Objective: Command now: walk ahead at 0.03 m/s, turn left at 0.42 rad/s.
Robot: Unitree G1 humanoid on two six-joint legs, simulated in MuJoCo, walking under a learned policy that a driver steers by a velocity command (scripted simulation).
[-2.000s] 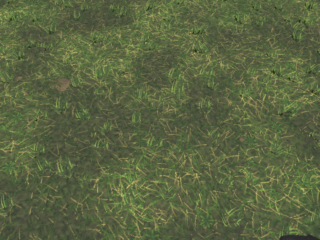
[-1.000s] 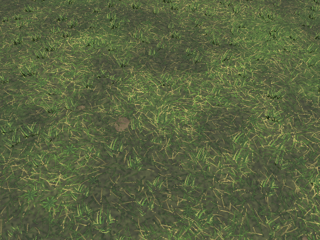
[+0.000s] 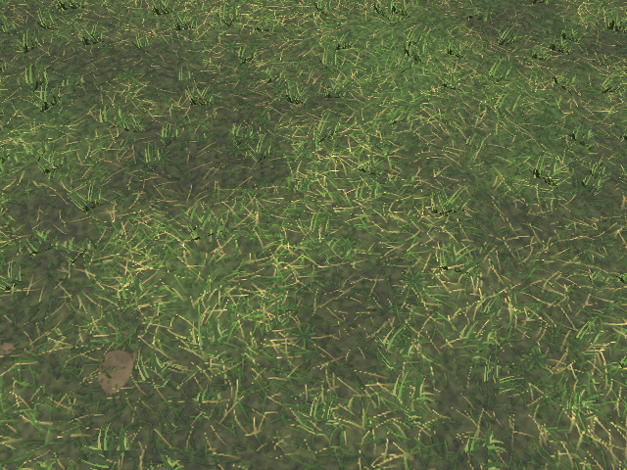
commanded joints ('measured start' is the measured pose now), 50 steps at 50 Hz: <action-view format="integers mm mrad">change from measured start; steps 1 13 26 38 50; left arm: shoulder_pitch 66 -20 58 22 -141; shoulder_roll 60 103 201 98 62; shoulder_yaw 21 27 63 32 4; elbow -38 -82 -33 -5 -127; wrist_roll -5 17 -30 -24 -20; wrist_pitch -19 -49 -34 -95 -103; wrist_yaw -4 10 -28 -67 -115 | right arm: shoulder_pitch -30 59 -15 128 187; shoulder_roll -172 -140 -89 -119 -184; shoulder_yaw -60 -73 -30 -30 -53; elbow -82 -53 -130 -38 54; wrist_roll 5 12 18 -19 7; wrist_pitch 13 38 34 -90 -76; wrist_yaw -17 -20 28 8 -5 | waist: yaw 19 3 43 -10 -29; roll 179 -114 -158 85 82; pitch -183 -54 -69 7 45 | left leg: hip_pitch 167 -251 127 420 523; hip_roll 189 4 46 273 324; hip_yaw -287 13 200 2 260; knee -157 763 51 -339 -235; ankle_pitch -44 -289 -233 13 538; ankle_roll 169 -104 -13 171 119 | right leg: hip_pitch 42 237 217 -421 -267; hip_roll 12 -295 -350 -175 -75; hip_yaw -13 87 -1 -32 -148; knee -129 -517 -524 191 -236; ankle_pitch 81 596 228 369 409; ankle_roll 4 -247 -261 -40 -131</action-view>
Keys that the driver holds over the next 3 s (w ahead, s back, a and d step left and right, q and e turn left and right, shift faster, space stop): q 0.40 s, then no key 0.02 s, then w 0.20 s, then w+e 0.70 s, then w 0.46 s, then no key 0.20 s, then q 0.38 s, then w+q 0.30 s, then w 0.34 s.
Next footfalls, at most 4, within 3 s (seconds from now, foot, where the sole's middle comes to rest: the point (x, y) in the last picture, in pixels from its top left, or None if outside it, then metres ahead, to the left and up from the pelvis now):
0.10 right None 0.06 -0.13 -0.77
0.56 left None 0.00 0.12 -0.77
1.06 right None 0.39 -0.01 -0.77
1.56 left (225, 366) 0.67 0.20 -0.77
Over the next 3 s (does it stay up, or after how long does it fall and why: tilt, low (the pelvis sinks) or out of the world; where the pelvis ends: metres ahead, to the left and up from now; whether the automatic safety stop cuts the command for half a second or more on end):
stays up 1.01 0.11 -0.01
